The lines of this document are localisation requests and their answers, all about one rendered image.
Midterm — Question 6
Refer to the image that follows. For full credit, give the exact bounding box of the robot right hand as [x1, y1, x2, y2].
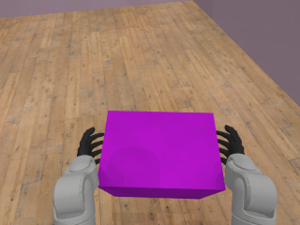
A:
[216, 125, 245, 165]

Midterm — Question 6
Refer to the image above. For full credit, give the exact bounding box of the robot left hand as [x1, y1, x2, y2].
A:
[77, 127, 104, 165]

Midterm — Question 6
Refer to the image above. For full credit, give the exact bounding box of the carton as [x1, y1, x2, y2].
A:
[97, 111, 226, 200]

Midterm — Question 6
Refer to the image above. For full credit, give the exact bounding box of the robot left forearm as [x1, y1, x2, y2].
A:
[52, 155, 99, 225]

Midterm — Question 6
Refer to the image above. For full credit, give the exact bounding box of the robot right forearm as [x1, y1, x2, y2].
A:
[223, 153, 278, 225]

